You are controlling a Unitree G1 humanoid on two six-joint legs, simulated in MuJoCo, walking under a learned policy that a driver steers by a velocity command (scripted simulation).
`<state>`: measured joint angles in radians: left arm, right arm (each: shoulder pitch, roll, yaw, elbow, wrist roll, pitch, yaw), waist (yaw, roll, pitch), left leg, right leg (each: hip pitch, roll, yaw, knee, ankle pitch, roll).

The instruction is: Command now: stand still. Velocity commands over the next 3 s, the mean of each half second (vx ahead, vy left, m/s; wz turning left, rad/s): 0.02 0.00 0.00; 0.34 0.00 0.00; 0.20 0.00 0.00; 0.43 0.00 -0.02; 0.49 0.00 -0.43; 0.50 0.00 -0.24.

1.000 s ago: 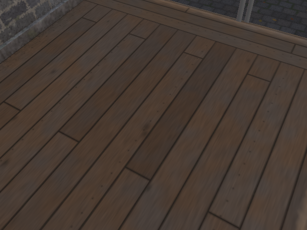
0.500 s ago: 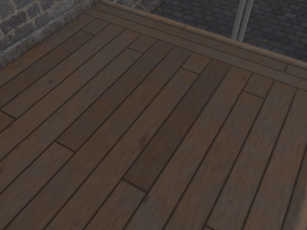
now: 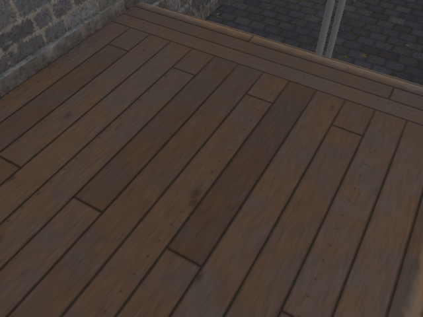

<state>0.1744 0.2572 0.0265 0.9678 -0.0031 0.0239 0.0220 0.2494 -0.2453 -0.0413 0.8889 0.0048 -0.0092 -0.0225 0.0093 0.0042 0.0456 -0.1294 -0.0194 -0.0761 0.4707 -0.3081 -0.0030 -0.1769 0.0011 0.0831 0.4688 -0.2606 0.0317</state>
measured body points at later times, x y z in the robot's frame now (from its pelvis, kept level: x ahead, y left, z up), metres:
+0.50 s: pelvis +0.00 -0.01 +0.00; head +0.00 -0.01 +0.45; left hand +0.04 +0.25 -0.15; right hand +0.02 -0.27 -0.15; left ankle -0.03 +0.12 -0.74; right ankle +0.00 -0.14 -0.74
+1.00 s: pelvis +0.16 -0.05 +0.00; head +0.19 -0.06 +0.45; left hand +0.05 +0.19 -0.13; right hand +0.37 -0.27 -0.11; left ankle +0.34 +0.09 -0.70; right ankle +0.01 -0.14 -0.74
